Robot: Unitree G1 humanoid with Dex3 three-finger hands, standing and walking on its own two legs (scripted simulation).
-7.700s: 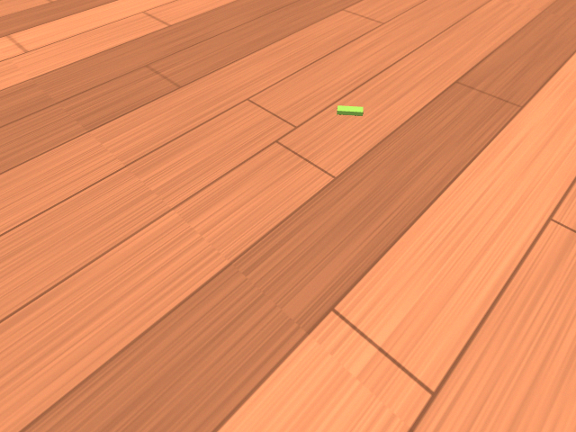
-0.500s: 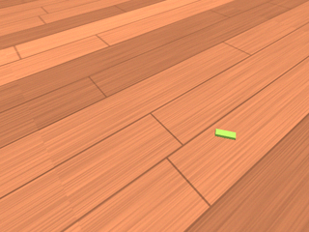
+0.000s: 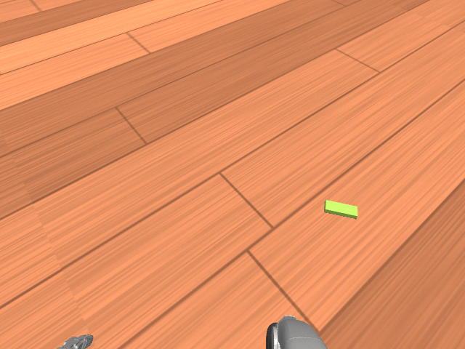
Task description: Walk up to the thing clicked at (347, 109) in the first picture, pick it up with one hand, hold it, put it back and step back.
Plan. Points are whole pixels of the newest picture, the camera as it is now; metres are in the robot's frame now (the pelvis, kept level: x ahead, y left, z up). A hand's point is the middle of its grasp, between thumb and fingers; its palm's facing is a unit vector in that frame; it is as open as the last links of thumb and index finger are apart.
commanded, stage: walk up
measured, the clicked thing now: (340, 209) +0.79 -0.50 -0.75
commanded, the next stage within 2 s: none
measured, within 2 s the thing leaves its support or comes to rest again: neither
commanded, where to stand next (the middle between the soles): +0.73 -0.03 m, yaw -2 degrees
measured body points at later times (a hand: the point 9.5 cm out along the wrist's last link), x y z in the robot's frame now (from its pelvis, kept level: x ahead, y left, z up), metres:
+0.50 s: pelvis +0.22 +0.01 -0.01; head +0.22 +0.02 +0.44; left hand +0.26 +0.34 -0.12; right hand +0.27 -0.33 -0.10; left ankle +0.32 +0.14 -0.73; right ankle +0.17 -0.12 -0.73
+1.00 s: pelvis +0.41 -0.03 -0.01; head +0.43 -0.05 +0.44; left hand +0.54 +0.28 -0.10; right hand +0.43 -0.35 -0.13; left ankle +0.34 +0.12 -0.67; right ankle +0.47 -0.15 -0.73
